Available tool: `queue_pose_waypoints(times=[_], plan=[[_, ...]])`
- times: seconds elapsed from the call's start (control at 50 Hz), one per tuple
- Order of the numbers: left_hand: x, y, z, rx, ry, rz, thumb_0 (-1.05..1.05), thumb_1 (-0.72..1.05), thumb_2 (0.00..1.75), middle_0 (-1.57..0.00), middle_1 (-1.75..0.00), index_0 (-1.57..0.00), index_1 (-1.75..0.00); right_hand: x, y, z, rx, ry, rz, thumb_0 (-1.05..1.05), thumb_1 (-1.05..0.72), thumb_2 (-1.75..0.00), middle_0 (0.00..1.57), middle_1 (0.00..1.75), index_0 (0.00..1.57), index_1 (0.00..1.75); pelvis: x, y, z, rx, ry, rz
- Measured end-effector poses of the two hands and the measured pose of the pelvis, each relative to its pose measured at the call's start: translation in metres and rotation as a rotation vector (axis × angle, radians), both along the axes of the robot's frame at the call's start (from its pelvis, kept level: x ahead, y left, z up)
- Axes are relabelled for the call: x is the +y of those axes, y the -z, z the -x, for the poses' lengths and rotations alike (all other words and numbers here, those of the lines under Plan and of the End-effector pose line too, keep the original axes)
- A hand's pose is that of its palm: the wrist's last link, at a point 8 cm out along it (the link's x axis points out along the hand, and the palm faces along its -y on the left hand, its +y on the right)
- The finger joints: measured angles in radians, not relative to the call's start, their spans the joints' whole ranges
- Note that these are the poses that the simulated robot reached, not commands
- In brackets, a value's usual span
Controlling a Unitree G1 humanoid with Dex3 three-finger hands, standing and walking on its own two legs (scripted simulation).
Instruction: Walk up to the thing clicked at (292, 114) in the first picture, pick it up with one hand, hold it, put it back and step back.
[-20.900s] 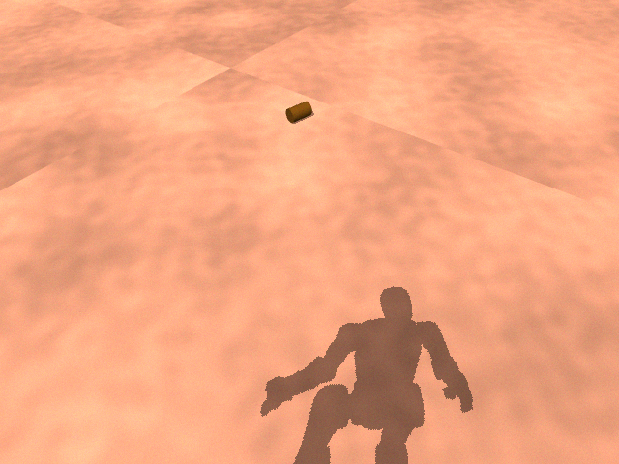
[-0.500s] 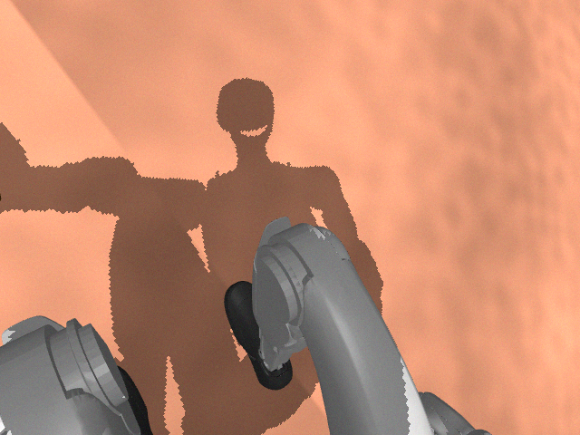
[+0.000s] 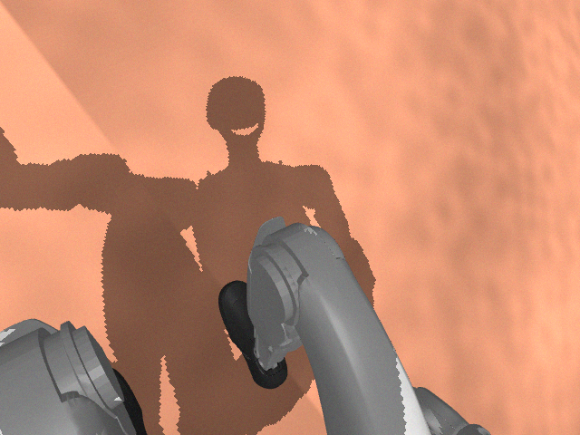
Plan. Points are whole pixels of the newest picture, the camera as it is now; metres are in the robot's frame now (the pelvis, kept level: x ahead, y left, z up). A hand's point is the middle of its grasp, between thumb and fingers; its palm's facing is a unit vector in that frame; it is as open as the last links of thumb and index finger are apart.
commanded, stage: close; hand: left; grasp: from above
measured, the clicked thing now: out of the picture +0.49 +0.29 -0.27
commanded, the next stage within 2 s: settle in 0.34 s
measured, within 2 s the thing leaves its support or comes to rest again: leaves its support in 0.72 s
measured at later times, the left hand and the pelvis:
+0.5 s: hand out of the picture +0.48 +0.29 -0.24, palm faces -0.47 -0.10 -0.88, open 11.0 cm; pelvis +0.00 +0.00 +0.00, yaw +0 degrees
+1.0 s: hand out of the picture +0.49 +0.31 -0.18, palm faces -0.42 -0.06 -0.91, open 10.9 cm; pelvis +0.01 +0.00 +0.01, yaw +2 degrees
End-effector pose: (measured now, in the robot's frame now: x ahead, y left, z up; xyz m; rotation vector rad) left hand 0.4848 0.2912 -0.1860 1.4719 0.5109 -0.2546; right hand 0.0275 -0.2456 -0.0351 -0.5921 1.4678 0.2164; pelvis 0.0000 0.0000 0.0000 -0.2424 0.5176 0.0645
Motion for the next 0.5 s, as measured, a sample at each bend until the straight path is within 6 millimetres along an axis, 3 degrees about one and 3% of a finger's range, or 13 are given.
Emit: queue_pose_waypoints(times=[0.26, 0.5], plan=[[0.0019, -0.0009, -0.0028, 0.008, -0.005, 0.005, 0.01, -0.08, 0.55, -0.54, -0.63, -0.55, -0.61, -0.0002, -0.0037, 0.0076, 0.022, 0.023, 0.015, 0.00, -0.91, -0.90, 0.20, 0.30, 0.20, 0.30, 0.0007, -0.0016, -0.0004, 0.007, 0.002, 0.005], [0.0025, -0.0003, -0.0021, 0.007, 0.005, 0.009, 0.01, -0.08, 0.51, -0.59, -0.58, -0.61, -0.56, -0.0039, -0.0043, 0.0008, 0.002, 0.004, 0.031, 0.00, -0.91, -0.90, 0.20, 0.30, 0.20, 0.30, 0.0003, -0.0010, 0.0012, -0.002, 0.000, 0.007]])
